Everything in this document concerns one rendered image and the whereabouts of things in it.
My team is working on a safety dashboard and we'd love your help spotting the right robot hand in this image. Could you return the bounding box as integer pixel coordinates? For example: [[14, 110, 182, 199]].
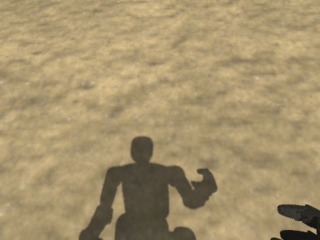
[[270, 204, 320, 240]]

